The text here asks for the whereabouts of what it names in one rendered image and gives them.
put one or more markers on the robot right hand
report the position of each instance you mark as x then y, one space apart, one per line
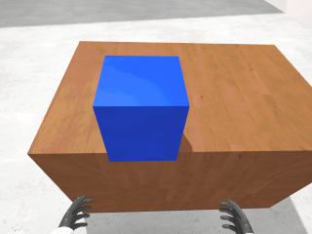
241 223

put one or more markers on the carton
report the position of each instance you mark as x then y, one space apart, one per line
141 106

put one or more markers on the robot left hand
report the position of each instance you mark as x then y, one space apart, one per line
71 216

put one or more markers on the pedestal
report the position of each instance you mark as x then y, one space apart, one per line
247 135

